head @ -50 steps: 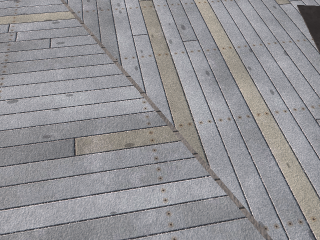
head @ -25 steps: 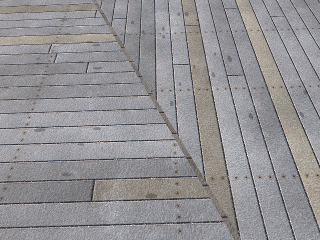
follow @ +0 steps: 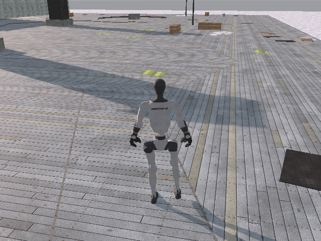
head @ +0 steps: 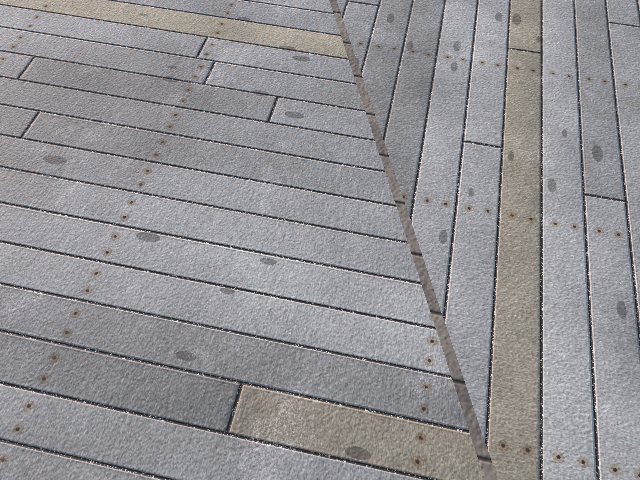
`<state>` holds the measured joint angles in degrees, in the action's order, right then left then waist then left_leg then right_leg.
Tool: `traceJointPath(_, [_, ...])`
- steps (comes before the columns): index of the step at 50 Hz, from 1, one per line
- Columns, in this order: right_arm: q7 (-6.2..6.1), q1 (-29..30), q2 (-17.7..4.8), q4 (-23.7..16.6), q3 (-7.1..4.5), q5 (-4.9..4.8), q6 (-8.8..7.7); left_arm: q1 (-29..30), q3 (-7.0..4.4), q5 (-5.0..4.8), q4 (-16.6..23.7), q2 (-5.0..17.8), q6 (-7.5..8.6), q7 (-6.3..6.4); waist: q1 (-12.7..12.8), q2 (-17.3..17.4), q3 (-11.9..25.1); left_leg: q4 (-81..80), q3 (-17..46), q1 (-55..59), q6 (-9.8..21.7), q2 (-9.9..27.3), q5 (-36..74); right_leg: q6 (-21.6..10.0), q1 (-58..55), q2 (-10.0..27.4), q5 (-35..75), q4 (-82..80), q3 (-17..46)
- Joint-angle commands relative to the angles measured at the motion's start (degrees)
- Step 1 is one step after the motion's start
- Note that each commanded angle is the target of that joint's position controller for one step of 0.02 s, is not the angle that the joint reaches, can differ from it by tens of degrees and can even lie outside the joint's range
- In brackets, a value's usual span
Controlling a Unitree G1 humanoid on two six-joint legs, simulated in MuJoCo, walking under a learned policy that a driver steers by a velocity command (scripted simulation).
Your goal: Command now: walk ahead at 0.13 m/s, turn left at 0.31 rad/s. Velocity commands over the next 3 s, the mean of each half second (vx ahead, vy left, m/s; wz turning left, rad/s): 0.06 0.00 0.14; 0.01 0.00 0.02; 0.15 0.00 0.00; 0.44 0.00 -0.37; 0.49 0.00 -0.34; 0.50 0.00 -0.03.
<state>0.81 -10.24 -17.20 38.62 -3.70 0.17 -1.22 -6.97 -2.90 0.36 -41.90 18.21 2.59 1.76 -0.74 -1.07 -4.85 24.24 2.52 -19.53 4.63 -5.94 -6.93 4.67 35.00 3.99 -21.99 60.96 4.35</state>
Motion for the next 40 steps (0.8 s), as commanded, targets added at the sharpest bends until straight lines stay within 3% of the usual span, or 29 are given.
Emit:
traceJointPath(1, [-1.06, 0.67, -8.17, -3.03, -2.08, -0.12, -0.21, -7.52, -0.73, 0.26, 0.51, 3.01, -0.64, 0.41, 2.04, 4.82, 14.21, -3.69, 8.05, 5.63, 10.52, 14.61, 36.29, 1.00, -7.46, -0.50, 7.53, -7.09, -1.59])
traceJointPath(4, [-1.42, 1.31, -7.64, -2.22, -1.59, 0.24, 0.54, -3.81, -0.75, -0.26, 1.30, 3.36, -1.07, 0.11, 0.67, 6.64, 13.40, -4.52, 8.34, 4.50, 9.02, 14.18, 24.78, 0.65, -10.63, -0.72, 12.68, -14.25, -1.36])
traceJointPath(7, [-1.09, 0.99, -6.81, -0.84, -0.98, 0.49, 0.86, -1.29, -1.03, -0.27, 2.04, 4.06, -1.12, -0.27, -0.38, 7.88, 10.89, -3.41, 11.14, 4.92, 8.56, 15.11, 16.31, -0.35, -12.46, -1.24, 11.09, -20.51, -1.01])
traceJointPath(9, [-0.94, 1.66, -5.57, -0.14, -0.28, 0.05, 0.92, -2.05, -1.16, 0.05, 1.95, 3.72, -0.59, -0.67, 0.85, 7.81, 10.07, -0.25, 12.51, 5.14, 7.15, 14.86, 13.30, -2.01, -16.43, -2.01, 12.21, -28.33, -1.68])
traceJointPath(10, [-0.94, 1.41, -4.26, 0.34, 0.31, -0.25, 0.81, -3.07, -1.08, 0.45, 1.66, 3.25, -0.14, -0.88, 2.01, 6.89, 9.64, 1.29, 12.50, 4.19, 4.90, 13.30, 9.72, -3.32, -21.11, -1.94, 19.66, -36.24, -1.85])
traceJointPath(11, [-0.95, -1.33, -2.38, 0.83, 1.00, 0.57, 0.34, -3.37, -1.32, 1.33, 1.97, 5.34, 0.23, -0.71, 0.92, 3.51, 10.42, 3.61, 11.72, 2.55, 1.57, 10.29, 3.65, -5.06, -26.49, 3.05, 32.16, -38.39, 3.23])
traceJointPath(12, [-0.79, -7.38, -2.17, 1.78, 0.96, 1.67, -0.15, -2.06, -1.96, 1.55, 2.90, 9.20, -0.04, -0.27, -3.43, -5.46, 11.78, 7.93, 7.38, -1.07, -1.33, 4.82, -11.49, -9.65, -31.27, 10.20, 43.97, -35.89, 9.16])
traceJointPath(13, [-1.10, -7.50, -1.85, 2.01, 1.12, 1.27, 0.01, -1.16, -1.02, 1.44, 1.82, 5.06, -0.47, -0.33, -3.46, -9.93, 13.11, 8.13, 3.95, 0.97, -3.78, 4.44, -15.77, -14.73, -27.77, 12.41, 36.95, -36.97, 11.99])
traceJointPath(14, [-1.36, -4.89, -3.44, 1.94, 0.92, 1.22, 0.54, 0.31, -0.29, 0.97, 2.08, 2.39, -0.54, -0.81, -2.52, -8.48, 11.63, 5.89, 3.81, 4.14, -4.59, 5.83, -12.40, -13.99, -24.19, 9.81, 29.48, -37.98, 11.18])
traceJointPath(16, [-1.68, -1.93, -4.44, 2.42, 0.43, 1.00, 2.13, 1.29, -0.38, 0.59, 2.19, 3.01, -0.41, -1.54, -0.75, -5.56, 8.40, 3.51, 4.49, 4.29, -3.97, 5.53, -6.75, -9.17, -22.49, 3.75, 19.93, -36.83, 5.00])
traceJointPath(18, [-1.68, -1.44, -4.20, 2.55, 0.47, 0.92, 2.87, 0.00, -0.56, 0.50, 1.33, 3.81, 0.06, -1.68, -0.08, -3.85, 7.35, 2.44, 5.38, 4.89, -3.21, 6.01, -4.24, -7.44, -22.29, 2.08, 17.95, -36.10, 3.13])
traceJointPath(26, [-2.29, -2.02, -2.86, 5.61, 0.30, 0.44, 2.11, 0.39, -0.28, -0.02, -0.60, 2.34, -0.43, -1.13, 0.93, 0.59, 8.24, 1.88, 5.81, 5.97, -4.03, 6.55, 1.87, -8.16, -26.68, 0.62, 24.96, -33.30, 1.40])
traceJointPath(40, [-3.44, -3.36, -2.91, 12.44, 0.05, 0.32, 1.93, 1.83, -0.25, -0.14, -7.70, 2.05, -1.01, -1.20, 0.64, 0.77, 4.96, -0.32, 5.16, 8.23, -4.78, 6.73, 0.02, -7.82, -25.50, -1.04, 17.97, -36.55, 0.77])
